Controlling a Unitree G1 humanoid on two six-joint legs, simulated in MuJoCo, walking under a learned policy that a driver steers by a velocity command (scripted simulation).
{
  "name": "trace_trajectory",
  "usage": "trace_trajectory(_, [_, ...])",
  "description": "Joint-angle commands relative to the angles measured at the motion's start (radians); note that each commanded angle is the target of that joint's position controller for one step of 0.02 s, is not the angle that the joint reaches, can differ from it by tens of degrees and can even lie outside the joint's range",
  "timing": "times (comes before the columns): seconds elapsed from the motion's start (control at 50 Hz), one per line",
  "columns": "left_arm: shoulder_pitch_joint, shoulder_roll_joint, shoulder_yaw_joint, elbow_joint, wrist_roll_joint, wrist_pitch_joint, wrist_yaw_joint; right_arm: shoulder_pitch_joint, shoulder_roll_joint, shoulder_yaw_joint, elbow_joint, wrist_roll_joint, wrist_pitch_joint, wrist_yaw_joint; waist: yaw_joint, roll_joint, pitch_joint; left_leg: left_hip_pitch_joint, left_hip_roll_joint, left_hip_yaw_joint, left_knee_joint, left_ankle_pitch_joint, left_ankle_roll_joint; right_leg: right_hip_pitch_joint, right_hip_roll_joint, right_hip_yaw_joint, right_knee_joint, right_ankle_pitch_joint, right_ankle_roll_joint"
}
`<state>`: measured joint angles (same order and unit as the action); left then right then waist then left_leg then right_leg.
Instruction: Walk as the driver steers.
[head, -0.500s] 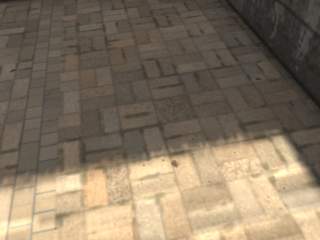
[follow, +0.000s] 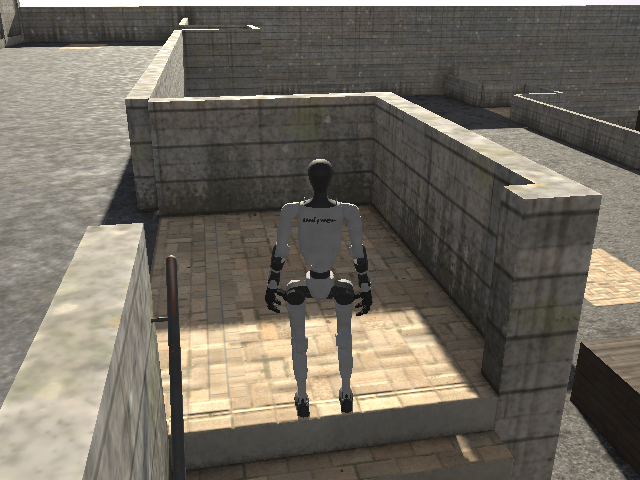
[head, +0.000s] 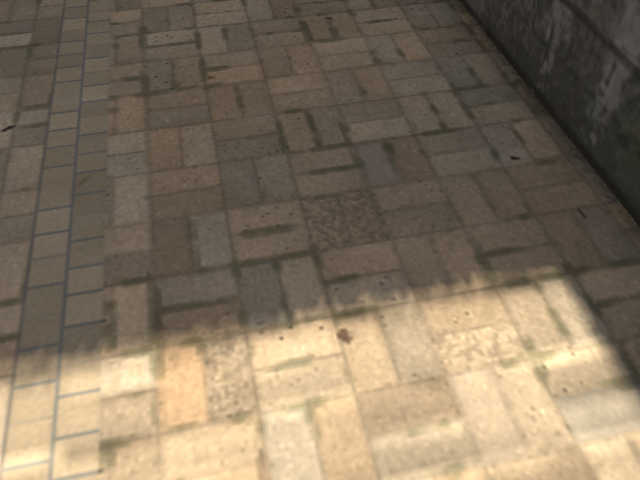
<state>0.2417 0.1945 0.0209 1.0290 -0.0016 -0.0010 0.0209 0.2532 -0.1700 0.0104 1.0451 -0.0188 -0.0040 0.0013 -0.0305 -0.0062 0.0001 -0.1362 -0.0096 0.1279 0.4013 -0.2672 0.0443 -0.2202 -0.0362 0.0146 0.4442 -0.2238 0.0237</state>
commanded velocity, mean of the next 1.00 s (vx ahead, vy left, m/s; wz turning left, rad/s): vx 0.00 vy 0.00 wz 0.00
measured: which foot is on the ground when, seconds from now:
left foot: down 0.00-1.00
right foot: down 0.00-1.00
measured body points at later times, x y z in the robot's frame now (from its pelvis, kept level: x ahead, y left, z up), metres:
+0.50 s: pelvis +0.00 +0.00 +0.00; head +0.00 +0.00 +0.45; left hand +0.02 +0.23 -0.15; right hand -0.02 -0.22 -0.16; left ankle -0.03 +0.09 -0.74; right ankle +0.01 -0.14 -0.74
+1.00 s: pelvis +0.01 +0.00 +0.00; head +0.01 +0.00 +0.45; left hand +0.00 +0.22 -0.16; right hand -0.04 -0.22 -0.16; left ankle -0.03 +0.09 -0.74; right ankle +0.01 -0.14 -0.74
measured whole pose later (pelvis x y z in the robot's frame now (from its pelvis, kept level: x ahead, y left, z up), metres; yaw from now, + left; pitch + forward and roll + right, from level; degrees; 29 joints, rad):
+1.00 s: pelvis +0.01 +0.00 +0.00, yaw +0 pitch +0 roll +0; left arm 0.33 0.15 0.01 1.07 -0.01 0.01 0.03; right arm 0.41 -0.14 0.01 1.06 -0.01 0.01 -0.02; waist -0.03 0.00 -0.01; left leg -0.11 0.00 0.11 0.37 -0.26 0.04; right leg -0.19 -0.03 0.00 0.40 -0.21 0.02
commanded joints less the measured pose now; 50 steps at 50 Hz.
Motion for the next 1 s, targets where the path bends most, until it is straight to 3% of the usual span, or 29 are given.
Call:
trace_trajectory(0.02, [0.056,0.082,0.012,-0.018,-0.002,-0.003,0.003,0.069,-0.086,-0.012,-0.023,0.0,-0.002,-0.001,0.0,0.007,-0.012,0.048,0.086,-0.084,-0.052,0.35,0.052,-0.003,-0.026,0.01,-0.038,0.264,-0.082])
trace_trajectory(0.42, [0.097,0.06,0.01,0.009,-0.003,0.005,0.012,0.158,-0.064,-0.008,-0.01,0.003,0.008,-0.017,0.002,0.01,0.061,0.01,0.08,-0.094,-0.1,0.134,0.048,-0.027,-0.022,0.005,-0.084,0.139,-0.076])
trace_trajectory(1.0, [0.165,0.041,0.003,0.032,-0.007,0.004,0.015,0.257,-0.047,-0.008,0.004,0.006,0.008,-0.019,0.003,0.01,0.074,0.014,0.081,-0.096,-0.108,0.174,0.041,-0.025,-0.022,0.002,-0.097,0.159,-0.075])
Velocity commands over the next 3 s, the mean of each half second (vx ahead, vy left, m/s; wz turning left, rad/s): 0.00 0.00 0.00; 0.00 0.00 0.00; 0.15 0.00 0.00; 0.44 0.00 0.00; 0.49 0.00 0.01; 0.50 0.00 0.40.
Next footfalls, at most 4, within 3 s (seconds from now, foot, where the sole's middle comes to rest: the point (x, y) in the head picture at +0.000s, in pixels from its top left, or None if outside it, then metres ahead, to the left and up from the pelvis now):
1.52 right None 0.11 -0.18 -0.78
1.92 left None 0.45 0.04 -0.78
2.44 right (421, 386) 0.74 -0.22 -0.78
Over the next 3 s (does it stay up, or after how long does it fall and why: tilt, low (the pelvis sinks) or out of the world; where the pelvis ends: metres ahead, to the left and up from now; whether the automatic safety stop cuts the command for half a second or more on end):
stays up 0.86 -0.09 -0.02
